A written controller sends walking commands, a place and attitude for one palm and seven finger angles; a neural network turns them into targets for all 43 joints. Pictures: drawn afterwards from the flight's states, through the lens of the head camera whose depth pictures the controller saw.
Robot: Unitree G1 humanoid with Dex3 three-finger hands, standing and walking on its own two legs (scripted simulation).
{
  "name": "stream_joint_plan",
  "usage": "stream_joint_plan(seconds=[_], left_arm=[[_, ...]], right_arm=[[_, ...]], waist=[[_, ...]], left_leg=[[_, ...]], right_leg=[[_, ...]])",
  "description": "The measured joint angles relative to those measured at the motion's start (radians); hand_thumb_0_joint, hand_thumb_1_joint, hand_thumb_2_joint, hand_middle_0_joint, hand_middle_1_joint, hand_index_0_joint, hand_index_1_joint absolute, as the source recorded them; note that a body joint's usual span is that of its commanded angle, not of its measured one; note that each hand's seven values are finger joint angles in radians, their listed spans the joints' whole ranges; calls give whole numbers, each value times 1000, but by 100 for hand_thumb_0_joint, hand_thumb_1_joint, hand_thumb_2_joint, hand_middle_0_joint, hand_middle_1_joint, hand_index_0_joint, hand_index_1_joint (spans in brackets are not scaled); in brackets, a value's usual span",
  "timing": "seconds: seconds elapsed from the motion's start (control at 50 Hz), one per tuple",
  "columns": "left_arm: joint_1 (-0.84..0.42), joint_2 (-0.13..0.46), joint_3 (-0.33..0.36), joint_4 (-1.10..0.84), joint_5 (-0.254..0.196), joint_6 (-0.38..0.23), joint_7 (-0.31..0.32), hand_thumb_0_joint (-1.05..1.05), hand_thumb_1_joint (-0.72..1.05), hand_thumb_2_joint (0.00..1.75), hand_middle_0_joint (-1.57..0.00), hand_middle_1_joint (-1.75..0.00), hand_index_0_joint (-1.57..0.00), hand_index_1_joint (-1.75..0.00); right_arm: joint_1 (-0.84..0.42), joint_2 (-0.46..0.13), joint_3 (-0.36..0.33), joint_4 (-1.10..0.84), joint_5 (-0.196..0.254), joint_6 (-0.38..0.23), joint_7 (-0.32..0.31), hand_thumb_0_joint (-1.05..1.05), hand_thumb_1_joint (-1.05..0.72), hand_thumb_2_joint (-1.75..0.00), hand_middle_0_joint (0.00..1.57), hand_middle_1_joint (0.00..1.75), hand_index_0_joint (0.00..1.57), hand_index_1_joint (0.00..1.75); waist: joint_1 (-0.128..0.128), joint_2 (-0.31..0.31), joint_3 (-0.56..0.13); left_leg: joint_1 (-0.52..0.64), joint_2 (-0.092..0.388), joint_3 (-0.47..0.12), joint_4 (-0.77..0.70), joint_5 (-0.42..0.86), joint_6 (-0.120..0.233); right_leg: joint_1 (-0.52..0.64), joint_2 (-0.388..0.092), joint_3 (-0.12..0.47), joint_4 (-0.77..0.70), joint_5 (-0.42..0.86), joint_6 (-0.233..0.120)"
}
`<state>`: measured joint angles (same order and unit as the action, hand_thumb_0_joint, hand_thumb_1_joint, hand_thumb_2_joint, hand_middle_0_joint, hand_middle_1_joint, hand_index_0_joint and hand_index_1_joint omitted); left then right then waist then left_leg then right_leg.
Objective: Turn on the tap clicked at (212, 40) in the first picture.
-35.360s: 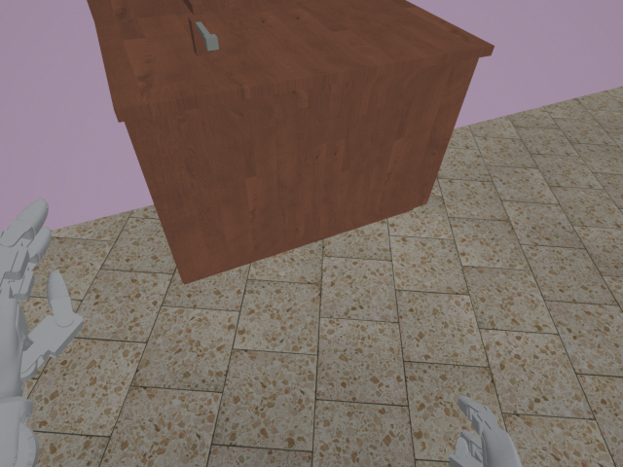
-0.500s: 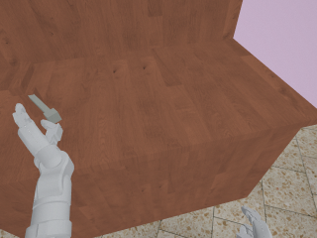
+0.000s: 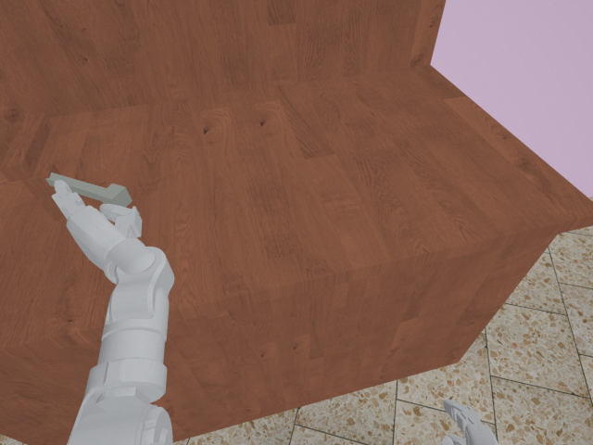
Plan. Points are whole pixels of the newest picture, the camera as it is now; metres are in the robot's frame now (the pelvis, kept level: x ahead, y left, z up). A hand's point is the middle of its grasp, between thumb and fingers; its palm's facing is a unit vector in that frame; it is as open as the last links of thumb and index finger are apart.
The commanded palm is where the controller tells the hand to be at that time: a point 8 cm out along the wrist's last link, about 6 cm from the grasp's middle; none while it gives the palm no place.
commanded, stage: push the lever round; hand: left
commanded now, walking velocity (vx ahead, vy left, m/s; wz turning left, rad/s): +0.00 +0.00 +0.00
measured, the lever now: (116, 198) +0.41 +0.30 +0.13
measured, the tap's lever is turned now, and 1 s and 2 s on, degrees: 54 76 76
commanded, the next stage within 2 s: lift the hand up off the lever in 0.70 s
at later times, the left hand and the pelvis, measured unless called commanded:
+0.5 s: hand (146, 203) +0.40 +0.25 +0.13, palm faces +0.84 -0.54 -0.05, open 7.7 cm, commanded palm +0.36 +0.26 +0.12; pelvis +0.01 -0.01 +0.00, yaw +0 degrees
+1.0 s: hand (153, 186) +0.43 +0.25 +0.13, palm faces +0.84 -0.54 -0.05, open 7.8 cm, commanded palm +0.37 +0.26 +0.13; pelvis +0.00 +0.00 +0.00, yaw -1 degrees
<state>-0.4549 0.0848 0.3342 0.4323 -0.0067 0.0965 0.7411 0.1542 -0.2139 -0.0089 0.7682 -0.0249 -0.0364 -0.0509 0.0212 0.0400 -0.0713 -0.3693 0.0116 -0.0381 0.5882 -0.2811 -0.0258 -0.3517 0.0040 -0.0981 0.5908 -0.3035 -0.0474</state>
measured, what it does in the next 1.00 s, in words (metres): stands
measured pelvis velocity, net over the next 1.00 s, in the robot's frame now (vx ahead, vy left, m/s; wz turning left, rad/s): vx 0.00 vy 0.00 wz -0.02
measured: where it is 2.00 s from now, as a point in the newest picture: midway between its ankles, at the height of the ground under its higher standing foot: outside the picture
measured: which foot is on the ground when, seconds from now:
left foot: down 0.00-1.00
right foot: down 0.00-1.00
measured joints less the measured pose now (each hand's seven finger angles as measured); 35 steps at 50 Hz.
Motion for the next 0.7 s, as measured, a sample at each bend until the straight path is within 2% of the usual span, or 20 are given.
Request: stream_joint_plan(seconds=[0.2,0.7], left_arm=[[-22,-5,13,29,20,-1,26,0,94,92,-15,-16,-15,-15],[-162,50,66,200,48,-37,31,1,91,92,-15,-16,-15,-15]], right_arm=[[15,-8,-15,4,-5,14,15,1,-90,-90,20,30,20,30],[29,-9,-17,4,-9,21,15,1,-90,-90,20,30,20,30]], waist=[[-2,-1,-9],[-32,-9,-9]], left_leg=[[-1,3,-1,3,-9,-5],[-51,9,-3,25,-11,-10]], right_leg=[[-4,3,-1,9,-13,-5],[-54,9,-3,29,-14,-11]])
